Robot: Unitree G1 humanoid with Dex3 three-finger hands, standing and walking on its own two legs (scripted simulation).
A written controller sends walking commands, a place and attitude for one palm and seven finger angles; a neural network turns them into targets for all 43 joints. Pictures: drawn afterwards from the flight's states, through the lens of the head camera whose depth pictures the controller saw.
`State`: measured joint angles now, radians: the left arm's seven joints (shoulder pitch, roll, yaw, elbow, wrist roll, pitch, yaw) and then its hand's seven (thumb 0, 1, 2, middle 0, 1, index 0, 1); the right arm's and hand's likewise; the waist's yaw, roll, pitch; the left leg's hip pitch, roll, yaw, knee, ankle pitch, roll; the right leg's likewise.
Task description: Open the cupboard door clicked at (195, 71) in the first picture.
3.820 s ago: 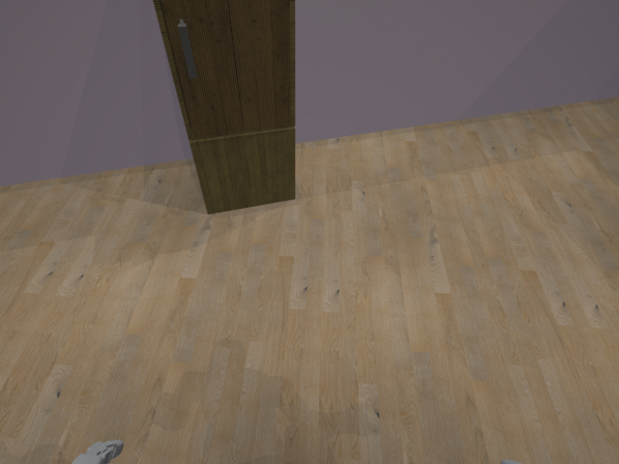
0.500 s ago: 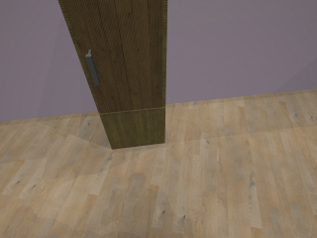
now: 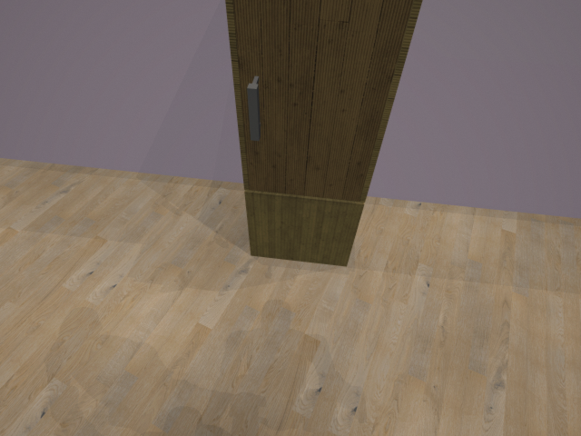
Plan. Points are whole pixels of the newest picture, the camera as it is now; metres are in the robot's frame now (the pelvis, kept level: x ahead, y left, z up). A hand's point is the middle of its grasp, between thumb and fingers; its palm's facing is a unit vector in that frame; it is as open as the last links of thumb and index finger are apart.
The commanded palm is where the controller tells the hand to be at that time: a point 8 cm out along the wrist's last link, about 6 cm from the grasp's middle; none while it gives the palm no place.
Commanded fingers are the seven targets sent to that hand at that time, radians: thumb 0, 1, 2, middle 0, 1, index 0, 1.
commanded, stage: take the last steps up to it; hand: left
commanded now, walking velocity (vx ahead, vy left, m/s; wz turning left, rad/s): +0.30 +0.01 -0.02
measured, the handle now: (255, 109) +0.83 +0.20 -0.03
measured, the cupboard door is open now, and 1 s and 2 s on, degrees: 0 0 0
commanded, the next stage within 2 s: come to a stop and stand still in 0.68 s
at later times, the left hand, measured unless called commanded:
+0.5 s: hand (195, 359) +0.26 +0.21 -0.18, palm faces -0.07 -0.98 -0.18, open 7.4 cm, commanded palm none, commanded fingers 0.00 0.90 0.90 -0.20 -0.30 -0.20 -0.30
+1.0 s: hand (214, 333) +0.31 +0.19 -0.19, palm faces +0.04 -0.99 -0.15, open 7.3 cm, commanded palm none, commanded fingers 0.00 0.90 0.90 -0.20 -0.30 -0.20 -0.30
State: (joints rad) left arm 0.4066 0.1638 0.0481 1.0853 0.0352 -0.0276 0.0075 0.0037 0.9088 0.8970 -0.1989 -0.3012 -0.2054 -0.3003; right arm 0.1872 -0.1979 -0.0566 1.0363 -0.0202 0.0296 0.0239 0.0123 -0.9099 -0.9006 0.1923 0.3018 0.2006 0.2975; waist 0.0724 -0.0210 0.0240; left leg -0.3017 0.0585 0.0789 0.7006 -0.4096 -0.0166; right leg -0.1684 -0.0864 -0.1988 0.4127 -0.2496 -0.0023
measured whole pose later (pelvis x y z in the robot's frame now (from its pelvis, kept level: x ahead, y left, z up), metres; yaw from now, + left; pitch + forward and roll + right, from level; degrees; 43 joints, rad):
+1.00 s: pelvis +0.30 +0.02 -0.01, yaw -3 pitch -1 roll -1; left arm 0.27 0.15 0.04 1.10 0.01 0.00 0.03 0.00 0.92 0.90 -0.20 -0.30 -0.20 -0.30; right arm 0.18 -0.15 -0.02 1.07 -0.01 -0.02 -0.03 0.01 -0.93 -0.90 0.19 0.30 0.20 0.30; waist 0.03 -0.03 0.05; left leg -0.31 0.06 0.08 0.55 -0.22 0.00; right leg -0.19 -0.01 -0.13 0.52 -0.30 -0.02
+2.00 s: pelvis +0.19 -0.06 +0.00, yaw -4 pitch -2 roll +0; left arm 0.30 0.14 0.02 1.14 0.01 0.02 0.02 0.00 0.91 0.90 -0.20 -0.30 -0.20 -0.30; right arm 0.30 -0.12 0.00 1.14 -0.02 0.02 -0.03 0.01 -0.91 -0.90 0.20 0.30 0.20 0.30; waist 0.01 0.00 0.02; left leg -0.14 0.03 0.04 0.40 -0.23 -0.01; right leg -0.20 0.04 -0.10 0.37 -0.15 -0.06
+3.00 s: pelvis +0.23 -0.03 +0.00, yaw -5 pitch -1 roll +0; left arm 0.29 0.12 0.00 1.15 0.01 -0.01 0.04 0.01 0.91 0.90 -0.20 -0.30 -0.20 -0.30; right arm 0.30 -0.12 0.01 1.16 0.00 -0.03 -0.04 0.01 -0.91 -0.90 0.19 0.30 0.20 0.30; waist 0.01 -0.01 0.03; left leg -0.09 -0.01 0.06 0.37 -0.27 0.03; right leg -0.18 0.00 -0.07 0.39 -0.20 -0.02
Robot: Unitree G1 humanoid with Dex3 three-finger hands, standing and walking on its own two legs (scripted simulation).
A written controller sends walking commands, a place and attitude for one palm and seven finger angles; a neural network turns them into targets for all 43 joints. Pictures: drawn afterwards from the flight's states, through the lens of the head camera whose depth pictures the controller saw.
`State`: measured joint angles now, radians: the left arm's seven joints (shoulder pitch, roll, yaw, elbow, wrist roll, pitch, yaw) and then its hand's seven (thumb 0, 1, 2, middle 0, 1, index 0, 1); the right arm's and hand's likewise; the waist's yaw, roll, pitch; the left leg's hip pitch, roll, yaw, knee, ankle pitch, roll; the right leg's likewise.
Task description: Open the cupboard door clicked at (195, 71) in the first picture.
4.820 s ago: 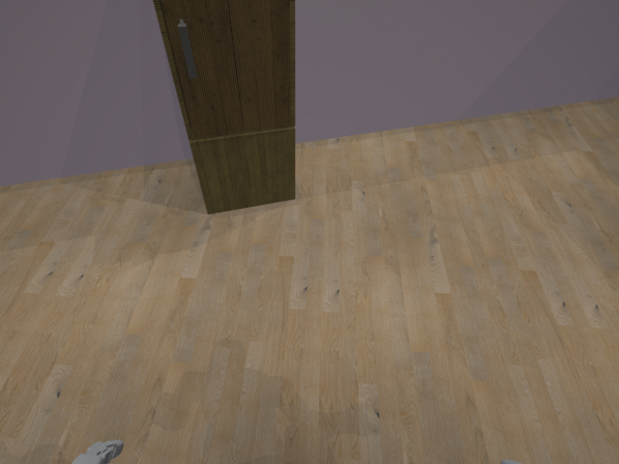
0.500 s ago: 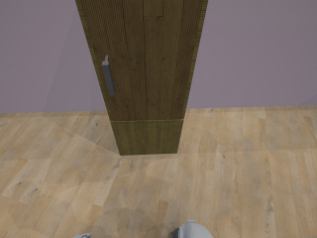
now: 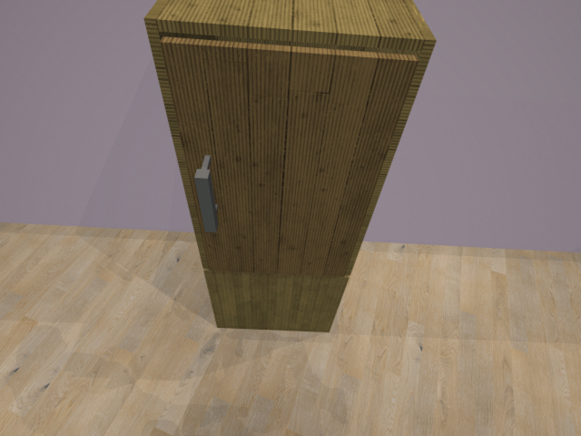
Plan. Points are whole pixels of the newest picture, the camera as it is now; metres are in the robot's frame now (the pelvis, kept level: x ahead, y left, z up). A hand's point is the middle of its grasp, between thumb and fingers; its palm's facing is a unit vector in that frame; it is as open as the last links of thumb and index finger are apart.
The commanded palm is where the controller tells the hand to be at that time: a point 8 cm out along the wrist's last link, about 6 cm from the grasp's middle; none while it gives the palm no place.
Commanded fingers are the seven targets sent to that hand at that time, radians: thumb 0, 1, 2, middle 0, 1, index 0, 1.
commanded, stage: come to a stop and stand still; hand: left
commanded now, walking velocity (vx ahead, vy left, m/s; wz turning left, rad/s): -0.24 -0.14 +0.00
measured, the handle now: (209, 194) +0.52 +0.21 -0.02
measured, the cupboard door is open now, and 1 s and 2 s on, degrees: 0 0 0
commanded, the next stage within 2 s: look again from close up in 1.92 s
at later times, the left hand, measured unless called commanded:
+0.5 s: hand out of the picture +0.00 +0.12 -0.15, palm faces +0.01 -0.96 -0.27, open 7.4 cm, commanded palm none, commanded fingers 0.00 0.90 0.90 -0.20 -0.30 -0.20 -0.30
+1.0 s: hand out of the picture -0.12 +0.08 -0.17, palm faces +0.06 -0.98 -0.18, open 7.3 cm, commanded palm none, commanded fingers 0.00 0.90 0.90 -0.20 -0.30 -0.20 -0.30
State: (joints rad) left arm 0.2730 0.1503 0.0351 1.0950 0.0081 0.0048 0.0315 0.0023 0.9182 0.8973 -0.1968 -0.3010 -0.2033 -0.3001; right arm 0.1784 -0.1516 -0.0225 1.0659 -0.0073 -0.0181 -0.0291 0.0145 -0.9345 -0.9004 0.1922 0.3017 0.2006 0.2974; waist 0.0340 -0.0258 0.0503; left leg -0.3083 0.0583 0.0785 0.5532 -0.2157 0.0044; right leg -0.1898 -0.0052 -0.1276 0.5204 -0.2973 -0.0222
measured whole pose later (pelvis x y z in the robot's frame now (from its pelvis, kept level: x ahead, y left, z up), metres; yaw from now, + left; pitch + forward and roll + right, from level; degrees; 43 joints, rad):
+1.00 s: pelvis -0.10 -0.09 +0.01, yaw -1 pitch -2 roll +0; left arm 0.30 0.14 0.02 1.14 0.01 0.02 0.02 0.00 0.91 0.90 -0.20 -0.30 -0.20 -0.30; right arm 0.30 -0.12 0.00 1.14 -0.02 0.02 -0.03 0.01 -0.91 -0.90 0.20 0.30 0.20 0.30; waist 0.01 0.00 0.02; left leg -0.14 0.03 0.04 0.40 -0.23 -0.01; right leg -0.20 0.04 -0.10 0.37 -0.15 -0.06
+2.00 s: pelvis -0.07 -0.06 +0.01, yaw -1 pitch -1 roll +0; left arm 0.29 0.12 0.00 1.15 0.01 -0.01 0.04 0.01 0.91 0.90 -0.20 -0.30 -0.20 -0.30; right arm 0.30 -0.12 0.01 1.16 0.00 -0.03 -0.04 0.01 -0.91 -0.90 0.19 0.30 0.20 0.30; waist 0.01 -0.01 0.03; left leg -0.09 -0.01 0.06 0.37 -0.27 0.03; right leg -0.18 0.00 -0.07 0.39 -0.20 -0.02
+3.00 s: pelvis -0.10 -0.08 -0.06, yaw -1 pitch +12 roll +2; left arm 0.32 0.18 0.21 0.23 -0.27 -0.56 -0.33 0.01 0.67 0.79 -0.21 -0.46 -0.22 -0.46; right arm 0.14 -0.29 -0.08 0.53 0.01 -0.28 0.01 0.02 -0.91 -0.90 0.19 0.30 0.20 0.30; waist 0.00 -0.07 -0.13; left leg -0.70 0.01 0.06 0.99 -0.51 0.00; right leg -0.79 -0.02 -0.08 1.01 -0.43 -0.06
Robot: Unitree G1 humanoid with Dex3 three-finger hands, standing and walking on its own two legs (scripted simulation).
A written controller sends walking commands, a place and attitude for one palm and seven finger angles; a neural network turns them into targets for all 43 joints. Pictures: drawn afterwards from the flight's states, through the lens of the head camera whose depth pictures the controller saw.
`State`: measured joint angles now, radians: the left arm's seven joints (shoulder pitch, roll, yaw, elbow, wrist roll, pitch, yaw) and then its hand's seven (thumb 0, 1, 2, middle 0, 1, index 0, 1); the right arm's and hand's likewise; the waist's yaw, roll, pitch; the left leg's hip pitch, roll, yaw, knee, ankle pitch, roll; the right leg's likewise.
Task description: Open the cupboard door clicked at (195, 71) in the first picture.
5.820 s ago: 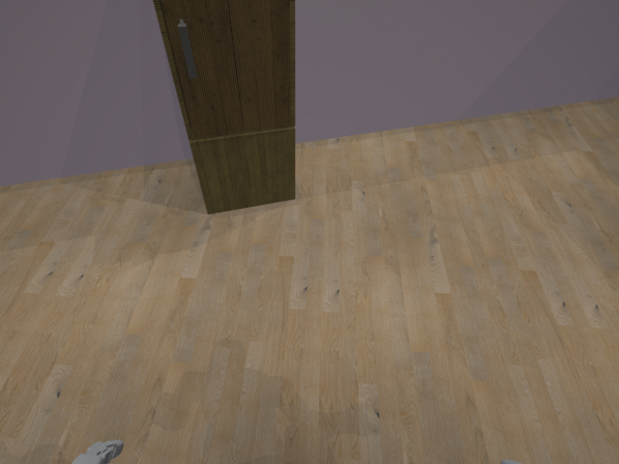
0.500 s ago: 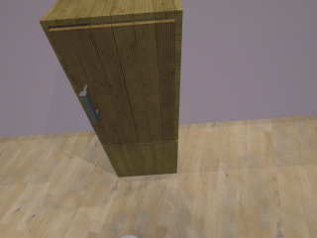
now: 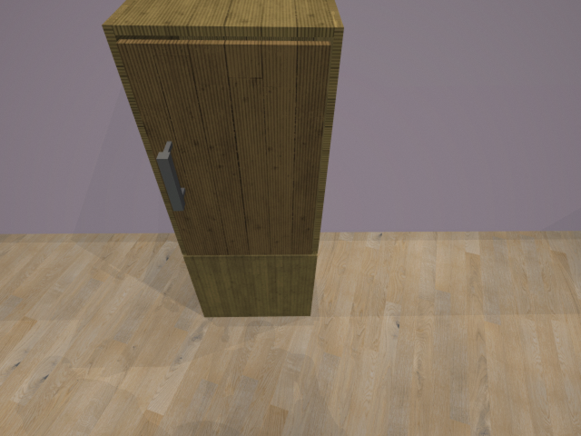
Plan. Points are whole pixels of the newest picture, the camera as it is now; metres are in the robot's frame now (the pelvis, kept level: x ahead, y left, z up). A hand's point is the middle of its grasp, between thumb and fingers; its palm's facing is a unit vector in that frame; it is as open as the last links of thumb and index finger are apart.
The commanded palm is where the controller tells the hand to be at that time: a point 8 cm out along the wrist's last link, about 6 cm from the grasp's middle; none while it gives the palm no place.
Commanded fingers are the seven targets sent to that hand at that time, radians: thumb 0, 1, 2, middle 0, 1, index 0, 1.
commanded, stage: come to a stop and stand still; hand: left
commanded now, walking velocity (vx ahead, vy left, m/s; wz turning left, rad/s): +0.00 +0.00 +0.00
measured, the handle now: (174, 176) +0.61 +0.30 -0.03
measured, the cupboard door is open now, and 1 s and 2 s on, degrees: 0 0 0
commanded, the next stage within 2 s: look again from close up in 0.92 s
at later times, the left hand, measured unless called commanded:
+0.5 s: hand out of the picture -0.01 +0.17 -0.18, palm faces +0.06 -0.99 -0.15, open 7.3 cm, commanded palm none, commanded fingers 0.00 0.90 0.90 -0.20 -0.30 -0.20 -0.30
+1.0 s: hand out of the picture +0.02 +0.19 -0.18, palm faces +0.04 -0.99 -0.16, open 7.3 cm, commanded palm none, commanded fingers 0.00 0.90 0.90 -0.20 -0.30 -0.20 -0.30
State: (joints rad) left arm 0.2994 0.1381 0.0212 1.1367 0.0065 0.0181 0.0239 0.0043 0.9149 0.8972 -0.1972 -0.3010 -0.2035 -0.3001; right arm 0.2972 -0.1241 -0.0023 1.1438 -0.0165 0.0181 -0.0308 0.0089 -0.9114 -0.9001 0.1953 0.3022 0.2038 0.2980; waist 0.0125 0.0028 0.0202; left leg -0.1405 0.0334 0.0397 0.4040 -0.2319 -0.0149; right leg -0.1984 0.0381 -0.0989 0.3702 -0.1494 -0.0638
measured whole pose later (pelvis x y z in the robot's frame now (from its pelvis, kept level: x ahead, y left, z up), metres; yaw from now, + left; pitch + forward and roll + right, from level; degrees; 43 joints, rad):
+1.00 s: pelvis +0.03 +0.03 +0.00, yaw -1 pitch -1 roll +0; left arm 0.29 0.12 0.00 1.15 0.01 -0.01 0.04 0.01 0.91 0.90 -0.20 -0.30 -0.20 -0.30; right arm 0.30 -0.12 0.01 1.16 0.00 -0.03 -0.04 0.01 -0.91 -0.90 0.19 0.30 0.20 0.30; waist 0.01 -0.01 0.03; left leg -0.09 -0.01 0.06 0.37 -0.27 0.03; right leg -0.18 0.00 -0.07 0.39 -0.20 -0.02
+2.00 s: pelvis +0.00 +0.01 -0.07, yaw +0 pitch +12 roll +2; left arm 0.32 0.18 0.21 0.23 -0.27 -0.56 -0.33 0.01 0.67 0.79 -0.21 -0.46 -0.22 -0.46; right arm 0.14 -0.29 -0.08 0.53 0.01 -0.28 0.01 0.02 -0.91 -0.90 0.19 0.30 0.20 0.30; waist 0.00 -0.07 -0.13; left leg -0.70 0.01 0.06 0.99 -0.51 0.00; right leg -0.79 -0.02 -0.08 1.01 -0.43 -0.06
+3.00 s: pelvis +0.00 +0.05 -0.07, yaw +1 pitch +14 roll -3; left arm 0.09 0.35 0.36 0.28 -0.33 -0.33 -0.38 -0.01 -0.45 0.32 -0.29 -1.17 -0.30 -1.17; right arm 0.23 -0.26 0.05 0.52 0.03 -0.21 -0.04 0.02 -0.90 -0.90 0.20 0.30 0.21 0.30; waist 0.01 0.01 -0.11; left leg -0.77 0.00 0.01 1.05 -0.52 0.05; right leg -0.79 -0.03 -0.12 0.97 -0.41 -0.01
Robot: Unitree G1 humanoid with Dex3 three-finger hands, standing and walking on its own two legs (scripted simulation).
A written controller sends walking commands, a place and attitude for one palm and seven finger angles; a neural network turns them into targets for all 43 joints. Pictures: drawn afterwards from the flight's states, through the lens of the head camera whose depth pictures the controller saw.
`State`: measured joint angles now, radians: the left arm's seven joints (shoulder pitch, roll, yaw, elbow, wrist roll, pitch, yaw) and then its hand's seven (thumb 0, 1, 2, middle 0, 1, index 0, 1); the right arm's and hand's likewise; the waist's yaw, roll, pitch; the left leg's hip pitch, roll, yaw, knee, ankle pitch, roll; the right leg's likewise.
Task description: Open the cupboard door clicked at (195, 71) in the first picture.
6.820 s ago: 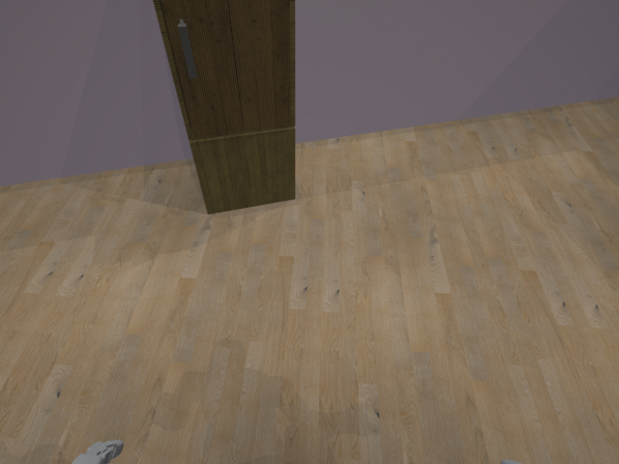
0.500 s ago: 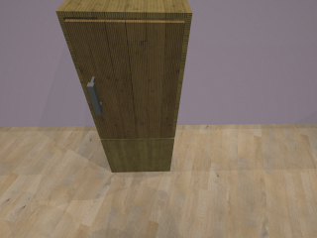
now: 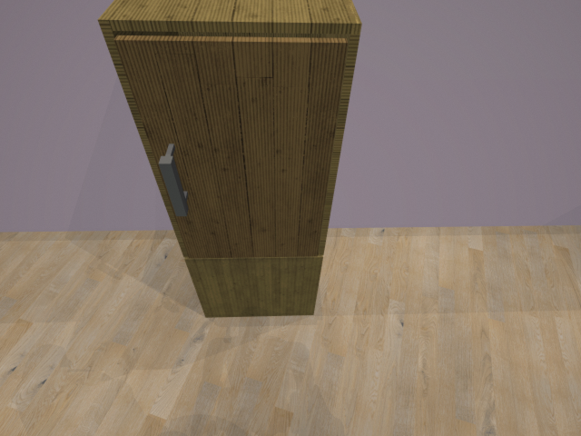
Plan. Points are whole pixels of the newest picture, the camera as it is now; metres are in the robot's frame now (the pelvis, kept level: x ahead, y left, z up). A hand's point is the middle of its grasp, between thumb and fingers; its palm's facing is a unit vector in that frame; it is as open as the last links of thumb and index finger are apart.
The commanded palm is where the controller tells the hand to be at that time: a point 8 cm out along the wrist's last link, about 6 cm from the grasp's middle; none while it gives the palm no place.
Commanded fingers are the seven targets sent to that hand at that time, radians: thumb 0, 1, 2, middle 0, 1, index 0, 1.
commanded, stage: look again from close up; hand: left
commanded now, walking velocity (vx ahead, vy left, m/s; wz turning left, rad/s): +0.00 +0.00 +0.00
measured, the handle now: (176, 181) +0.58 +0.28 -0.03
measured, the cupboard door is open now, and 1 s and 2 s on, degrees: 0 0 0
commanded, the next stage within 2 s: raise the hand with hooked fingers in 0.52 s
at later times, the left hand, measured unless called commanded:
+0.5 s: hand out of the picture +0.02 +0.19 -0.18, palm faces +0.02 -0.98 -0.22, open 7.3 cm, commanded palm none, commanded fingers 0.00 0.90 0.90 -0.20 -0.30 -0.20 -0.30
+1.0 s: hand (172, 396) +0.18 +0.18 -0.05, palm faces +0.06 -1.00 +0.01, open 8.3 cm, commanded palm +0.13 +0.25 -0.06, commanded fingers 0.00 0.43 0.70 -0.23 -0.60 -0.23 -0.60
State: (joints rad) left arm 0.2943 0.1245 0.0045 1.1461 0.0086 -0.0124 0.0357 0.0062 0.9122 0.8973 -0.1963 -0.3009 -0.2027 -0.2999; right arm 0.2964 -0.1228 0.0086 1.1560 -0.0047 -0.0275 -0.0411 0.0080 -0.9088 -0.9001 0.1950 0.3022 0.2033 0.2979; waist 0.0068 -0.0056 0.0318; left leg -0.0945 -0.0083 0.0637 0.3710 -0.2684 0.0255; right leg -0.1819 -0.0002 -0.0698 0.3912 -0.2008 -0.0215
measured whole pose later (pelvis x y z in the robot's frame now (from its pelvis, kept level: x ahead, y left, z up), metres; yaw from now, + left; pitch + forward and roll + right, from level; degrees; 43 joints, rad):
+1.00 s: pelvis -0.03 -0.02 -0.07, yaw +1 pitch +12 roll +2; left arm 0.32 0.18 0.21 0.23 -0.27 -0.56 -0.33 0.01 0.67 0.79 -0.21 -0.46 -0.22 -0.46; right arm 0.14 -0.29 -0.08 0.53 0.01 -0.28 0.01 0.02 -0.91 -0.90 0.19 0.30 0.20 0.30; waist 0.00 -0.07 -0.13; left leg -0.70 0.01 0.06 0.99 -0.51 0.00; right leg -0.79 -0.02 -0.08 1.01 -0.43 -0.06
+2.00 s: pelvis -0.03 +0.02 -0.07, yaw +2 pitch +14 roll -3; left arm 0.09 0.35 0.36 0.28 -0.33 -0.33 -0.38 -0.01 -0.45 0.32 -0.29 -1.17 -0.30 -1.17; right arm 0.23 -0.26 0.05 0.52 0.03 -0.21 -0.04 0.02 -0.90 -0.90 0.20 0.30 0.21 0.30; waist 0.01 0.01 -0.11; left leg -0.77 0.00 0.01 1.05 -0.52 0.05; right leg -0.79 -0.03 -0.12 0.97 -0.41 -0.01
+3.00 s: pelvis -0.04 +0.00 -0.07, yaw +2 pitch +14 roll -2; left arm -0.15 0.40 0.44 0.54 -0.32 -0.36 -0.45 -0.01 -0.50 0.30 -0.30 -1.20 -0.31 -1.20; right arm 0.24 -0.27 0.06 0.57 0.03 -0.18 -0.07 0.02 -0.90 -0.90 0.20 0.30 0.21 0.30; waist 0.00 0.01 -0.08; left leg -0.75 0.01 0.01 1.01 -0.50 0.03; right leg -0.79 -0.01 -0.12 0.94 -0.39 -0.04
